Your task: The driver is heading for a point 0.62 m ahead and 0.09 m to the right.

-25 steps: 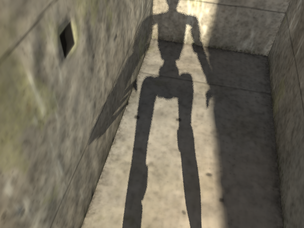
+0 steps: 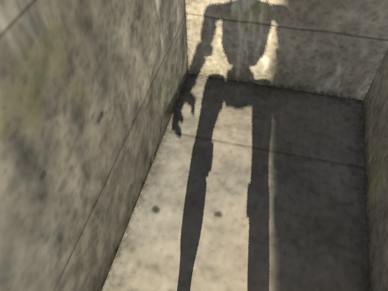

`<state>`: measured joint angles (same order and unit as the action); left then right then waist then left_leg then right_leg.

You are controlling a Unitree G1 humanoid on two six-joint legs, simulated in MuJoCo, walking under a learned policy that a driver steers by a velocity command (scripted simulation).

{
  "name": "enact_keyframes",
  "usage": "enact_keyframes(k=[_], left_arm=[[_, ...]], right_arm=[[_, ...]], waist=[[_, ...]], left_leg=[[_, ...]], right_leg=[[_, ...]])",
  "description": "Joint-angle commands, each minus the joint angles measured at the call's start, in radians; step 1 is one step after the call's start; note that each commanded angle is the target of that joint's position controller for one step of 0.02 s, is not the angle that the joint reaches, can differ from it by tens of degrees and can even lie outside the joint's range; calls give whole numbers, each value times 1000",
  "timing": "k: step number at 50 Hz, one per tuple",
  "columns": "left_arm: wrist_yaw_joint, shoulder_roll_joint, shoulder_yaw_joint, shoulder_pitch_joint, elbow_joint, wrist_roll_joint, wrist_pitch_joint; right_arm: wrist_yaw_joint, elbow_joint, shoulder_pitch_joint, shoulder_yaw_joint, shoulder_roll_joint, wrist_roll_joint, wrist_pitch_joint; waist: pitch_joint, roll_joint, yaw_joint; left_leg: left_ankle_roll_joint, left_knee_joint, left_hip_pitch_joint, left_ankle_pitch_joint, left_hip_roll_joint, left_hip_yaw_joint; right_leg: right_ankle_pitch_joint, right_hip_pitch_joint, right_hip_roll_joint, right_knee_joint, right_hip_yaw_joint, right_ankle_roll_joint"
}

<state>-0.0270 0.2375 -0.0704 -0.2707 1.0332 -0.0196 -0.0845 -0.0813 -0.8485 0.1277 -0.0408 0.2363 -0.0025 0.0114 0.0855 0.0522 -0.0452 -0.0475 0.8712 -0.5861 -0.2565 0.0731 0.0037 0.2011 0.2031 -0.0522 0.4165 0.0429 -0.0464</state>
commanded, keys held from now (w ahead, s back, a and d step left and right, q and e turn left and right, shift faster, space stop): shift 1.00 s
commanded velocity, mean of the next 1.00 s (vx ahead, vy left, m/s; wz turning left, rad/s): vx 0.04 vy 0.00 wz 0.00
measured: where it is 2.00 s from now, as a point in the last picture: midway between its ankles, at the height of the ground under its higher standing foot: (212, 283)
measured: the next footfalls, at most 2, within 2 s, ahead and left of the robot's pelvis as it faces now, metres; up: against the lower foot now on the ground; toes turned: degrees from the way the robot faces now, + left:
left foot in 0.12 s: +0.18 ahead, +0.12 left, +0.00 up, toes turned +1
right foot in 1.94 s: +0.72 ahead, -0.14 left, +0.00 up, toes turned -10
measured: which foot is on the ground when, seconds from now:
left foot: up 0.00-0.10, down 0.12-1.00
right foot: down 0.00-1.00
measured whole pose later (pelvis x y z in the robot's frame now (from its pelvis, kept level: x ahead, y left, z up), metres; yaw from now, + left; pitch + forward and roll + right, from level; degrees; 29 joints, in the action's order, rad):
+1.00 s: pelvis +0.10 +0.02 +0.00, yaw +2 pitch +0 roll +0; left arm -0.05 0.23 -0.06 -0.28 1.12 0.00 0.00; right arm -0.06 -0.94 0.06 -0.02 0.21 -0.02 0.01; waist 0.04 0.00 -0.04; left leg 0.03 0.41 -0.26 -0.15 -0.03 -0.01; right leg 0.30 -0.01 0.01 0.29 0.04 0.01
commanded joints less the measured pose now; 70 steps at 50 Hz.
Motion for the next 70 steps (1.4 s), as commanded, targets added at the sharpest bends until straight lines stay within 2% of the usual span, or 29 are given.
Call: enact_keyframes(k=[1, 4, 5, 6, 7, 8, 9, 10, 11, 13, 15, 16, 18, 21, 26, 27, 31, 32, 33, 35, 38, 59, 60, 61, 63, 65, 66, 67, 70], left_arm=[[-13, 148, -30, 82, -71, 15, -6], [-8, 130, -16, 109, -91, 33, 16], [-13, 120, -13, 69, -72, 44, 21], [-12, 136, -21, 23, -66, 33, 23], [-10, 119, -24, -71, -60, 12, 24], [-11, 71, -13, -117, -60, 21, 36], [-14, 89, -15, -74, -53, 26, 47], [-15, 108, -19, -37, -50, 30, 55], [-19, 113, -18, -7, -47, 22, 62], [-13, 119, -22, -28, -34, 15, 69], [-15, 114, -23, -23, -18, 24, 70], [-20, 121, -23, 7, -18, 27, 77], [-24, 129, -28, 8, -3, 24, 84], [-20, 117, -26, 8, 18, 35, 83], [-19, 123, -24, -5, 51, 29, 86], [-15, 136, -25, -2, 63, 20, 92], [-11, 129, -18, -17, 81, 21, 96], [-15, 118, -16, -26, 79, 29, 89], [-17, 124, -15, -22, 82, 30, 86], [-20, 135, -17, -33, 88, 18, 85], [-22, 121, -11, -35, 81, 18, 86], [-21, 100, -4, -110, 65, 20, 68], [-24, 86, -1, -130, 71, 21, 69], [-29, 96, -7, -132, 64, 31, 70], [-39, 135, -23, -120, 23, 41, 61], [-40, 181, -44, -116, 0, 49, 37], [-38, 193, -52, -106, -12, 51, 26], [-35, 182, -53, -121, -17, 51, 15], [-12, 160, -49, -199, -22, 55, -3]], right_arm=[[14, 15, 69, -3, 26, -3, -18], [24, 23, 25, -6, 36, -4, -10], [21, 33, 21, -12, 54, -10, -12], [24, 31, 35, -22, 100, -14, -8], [27, 56, -2, -17, 126, -29, -8], [34, 46, -49, -5, 84, -25, -12], [39, 57, -92, 3, 33, -15, -15], [40, 65, -103, 6, 22, -15, -13], [44, 62, -91, -2, 62, -24, 2], [42, 42, -67, -4, 85, -19, 13], [42, 30, -60, 3, 59, -13, 21], [39, 33, -80, -2, 84, -16, 29], [34, 19, -81, -1, 77, -19, 29], [27, 6, -91, -4, 82, -19, 14], [22, -9, -108, -6, 77, -19, 4], [20, -8, -114, -3, 72, -6, 6], [15, -22, -109, -2, 78, -11, 3], [16, -27, -107, -4, 85, -24, 1], [16, -25, -116, -5, 86, -24, 0], [15, -23, -122, 0, 67, -19, 2], [21, -27, -132, -4, 86, -15, 9], [21, -38, -101, 0, 77, -17, 14], [18, -47, -85, 1, 72, -18, 10], [13, -45, -91, -6, 88, -11, 5], [8, -31, -98, -18, 103, 11, 12], [15, 17, -178, -9, 55, 30, 49], [17, 32, -204, -13, 74, 25, 67], [21, 46, -218, -19, 89, 25, 82], [42, 93, -259, -4, 68, 45, 114]], waist=[[-120, -129, 71], [-75, -112, 79], [-77, -77, 86], [-81, -17, 73], [-124, 69, -10], [-148, 165, -52], [-93, 123, -33], [-80, 45, -11], [-97, -3, 3], [-135, 6, 2], [-170, -12, 12], [-186, -40, 17], [-214, -47, 19], [-207, -32, 18], [-173, -38, 17], [-147, -42, 26], [-140, -31, 21], [-157, -24, 10], [-142, -27, 14], [-129, -36, 13], [-102, -20, 6], [-81, -41, 6], [-112, -38, 5], [-87, -34, -2], [-12, -72, -14], [53, -202, -24], [82, -214, -30], [96, -194, -35], [120, -142, -54]], left_leg=[[7, -132, 296, 118, -9, -5], [38, -308, 371, 136, -19, 7], [48, -388, 416, 199, -28, -2], [67, -422, 447, 412, 7, -62], [125, -374, 485, 653, 64, -125], [179, -405, 466, 510, 105, -205], [154, -433, 396, 382, 67, -193], [120, -424, 394, 376, 31, -150], [104, -398, 411, 466, 11, -121], [96, -396, 466, 587, 13, -135], [101, -387, 505, 678, 21, -130], [105, -394, 518, 703, 24, -131], [108, -392, 544, 698, 21, -131], [112, -403, 563, 665, 11, -134], [112, -418, 552, 600, 5, -135], [111, -419, 546, 580, 11, -137], [107, -430, 522, 502, 8, -140], [106, -434, 519, 491, 0, -138], [103, -440, 515, 480, -2, -135], [100, -446, 500, 449, 2, -135], [95, -471, 472, 393, -1, -138], [79, -507, 450, 252, -9, -133], [78, -521, 462, 106, -23, -123], [75, -509, 426, -93, -44, -108], [79, -450, 273, -375, -69, -69], [61, -255, 141, -115, -78, 32], [66, -172, 58, -71, -20, 25], [75, -107, -47, -104, 11, 18], [103, -108, -191, -201, 53, 33]], right_leg=[[-737, 60, 254, -94, -84, -142], [-523, 42, 236, -64, -101, -121], [-388, 25, 185, -35, -97, -81], [-253, 11, 137, 25, -89, -36], [-73, 17, 88, 39, -102, -1], [27, 14, 85, 0, -106, 34], [11, -31, 92, -49, -95, 46], [-57, -41, 93, -59, -95, 46], [-125, -67, 84, -52, -84, 46], [-182, -108, 95, -80, -89, 61], [-243, -150, 105, -98, -86, 69], [-270, -162, 103, -99, -80, 73], [-305, -189, 113, -110, -78, 78], [-281, -164, 115, -118, -70, 71], [-220, -133, 118, -142, -63, 73], [-210, -108, 114, -135, -54, 77], [-153, -105, 116, -148, -54, 74], [-142, -123, 121, -160, -62, 69], [-136, -111, 119, -158, -58, 68], [-128, -113, 123, -163, -62, 72], [-92, -103, 123, -170, -62, 67], [-37, -59, 122, -187, -72, 48], [94, -67, 108, -197, -60, 38], [242, -38, 98, -190, -59, 13], [548, 9, 142, -217, -133, -54], [585, -45, 286, -336, -296, -120], [539, -83, 359, -357, -354, -149], [488, -155, 379, -354, -367, -161], [364, -270, 374, -314, -332, -160]])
